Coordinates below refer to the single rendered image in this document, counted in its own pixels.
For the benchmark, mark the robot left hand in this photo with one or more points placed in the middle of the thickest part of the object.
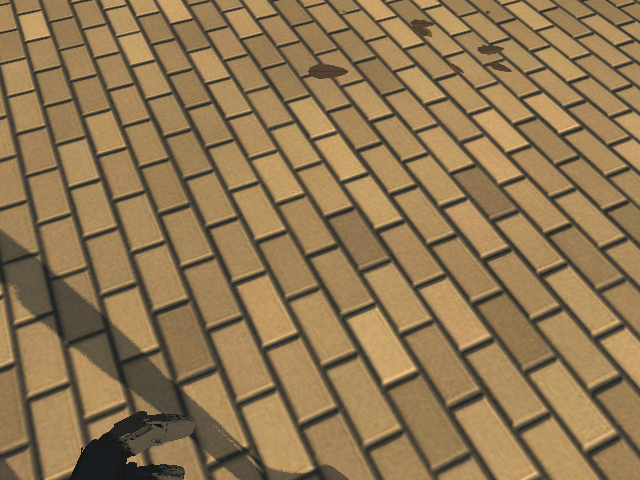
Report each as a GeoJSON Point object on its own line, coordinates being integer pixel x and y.
{"type": "Point", "coordinates": [105, 458]}

